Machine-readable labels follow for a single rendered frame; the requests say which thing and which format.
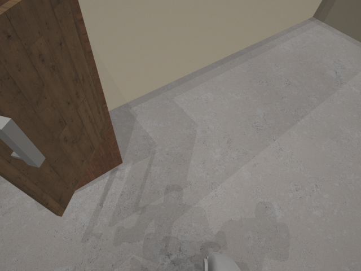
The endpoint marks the handle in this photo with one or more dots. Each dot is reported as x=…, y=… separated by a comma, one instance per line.
x=21, y=145

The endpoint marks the right robot thigh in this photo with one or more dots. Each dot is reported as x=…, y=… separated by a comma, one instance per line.
x=219, y=262

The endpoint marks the cupboard door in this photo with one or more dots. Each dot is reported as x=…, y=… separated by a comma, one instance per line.
x=48, y=88

